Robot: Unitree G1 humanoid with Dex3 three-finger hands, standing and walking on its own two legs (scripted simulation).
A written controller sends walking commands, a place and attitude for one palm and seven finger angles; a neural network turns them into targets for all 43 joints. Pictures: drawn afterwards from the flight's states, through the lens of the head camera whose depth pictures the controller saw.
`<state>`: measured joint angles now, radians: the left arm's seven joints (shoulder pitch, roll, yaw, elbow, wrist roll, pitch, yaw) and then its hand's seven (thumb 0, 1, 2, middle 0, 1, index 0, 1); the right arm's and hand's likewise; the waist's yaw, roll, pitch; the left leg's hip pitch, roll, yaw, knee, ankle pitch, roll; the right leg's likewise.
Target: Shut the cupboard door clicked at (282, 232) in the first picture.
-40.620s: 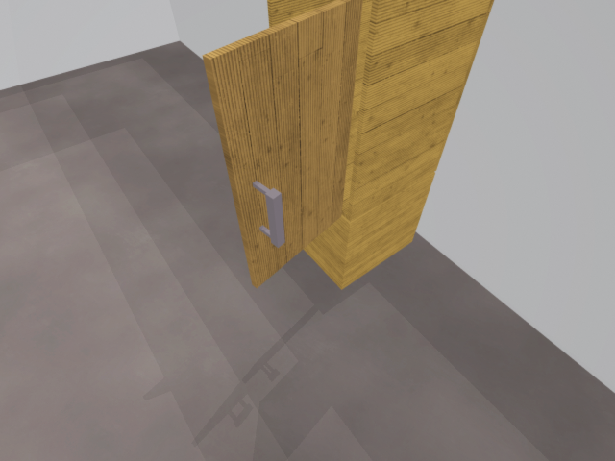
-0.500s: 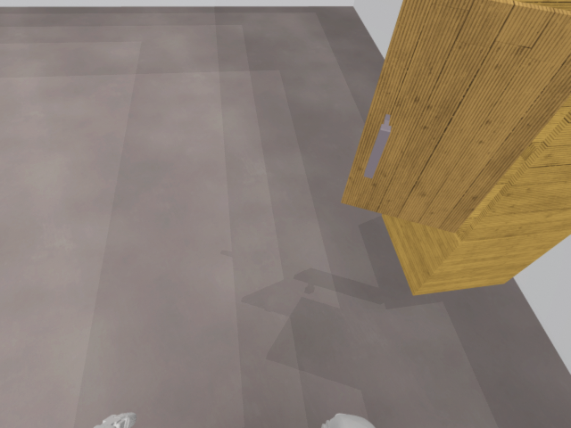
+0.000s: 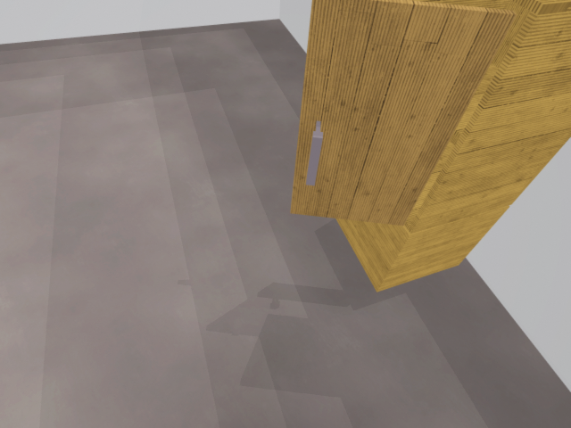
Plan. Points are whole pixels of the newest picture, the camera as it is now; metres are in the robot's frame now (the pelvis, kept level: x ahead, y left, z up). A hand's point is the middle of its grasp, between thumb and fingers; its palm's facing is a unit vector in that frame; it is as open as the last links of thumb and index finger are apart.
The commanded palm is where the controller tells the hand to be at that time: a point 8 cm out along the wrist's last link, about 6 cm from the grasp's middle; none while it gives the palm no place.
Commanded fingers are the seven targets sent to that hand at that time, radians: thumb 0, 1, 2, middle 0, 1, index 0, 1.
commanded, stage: take the last steps up to it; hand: left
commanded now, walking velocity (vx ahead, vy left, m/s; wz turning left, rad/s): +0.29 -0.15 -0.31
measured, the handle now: (314, 154) +0.70 -0.03 -0.07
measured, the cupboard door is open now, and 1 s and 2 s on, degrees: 65 65 65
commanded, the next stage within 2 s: come to a stop and stand still in 0.68 s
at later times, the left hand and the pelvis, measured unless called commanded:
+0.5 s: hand (238, 369) +0.24 +0.09 -0.16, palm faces -0.19 -0.96 -0.21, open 7.4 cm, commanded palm none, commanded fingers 0.00 0.90 0.90 -0.20 -0.30 -0.20 -0.30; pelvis +0.09 -0.08 +0.00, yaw -8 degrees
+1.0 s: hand (277, 349) +0.28 +0.03 -0.17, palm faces -0.08 -0.98 -0.17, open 7.4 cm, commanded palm none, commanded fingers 0.00 0.90 0.90 -0.20 -0.30 -0.20 -0.30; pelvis +0.23 -0.15 +0.01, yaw -7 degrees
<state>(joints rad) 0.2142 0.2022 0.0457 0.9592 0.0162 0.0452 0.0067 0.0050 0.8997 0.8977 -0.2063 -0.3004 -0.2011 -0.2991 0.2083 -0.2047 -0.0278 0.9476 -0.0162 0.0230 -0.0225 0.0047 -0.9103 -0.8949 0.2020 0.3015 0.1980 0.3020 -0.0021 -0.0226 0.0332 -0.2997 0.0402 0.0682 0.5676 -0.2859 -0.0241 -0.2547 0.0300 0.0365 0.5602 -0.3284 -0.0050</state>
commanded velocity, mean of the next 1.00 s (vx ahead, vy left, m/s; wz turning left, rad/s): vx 0.10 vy -0.08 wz -0.07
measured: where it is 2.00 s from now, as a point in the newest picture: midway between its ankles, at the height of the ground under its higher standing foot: outside the picture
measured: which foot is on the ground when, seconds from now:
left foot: down 0.00-0.44, up 0.46-0.74, down 0.76-1.00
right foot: down 0.00-0.00, up 0.02-0.42, down 0.44-0.78, up 0.80-1.00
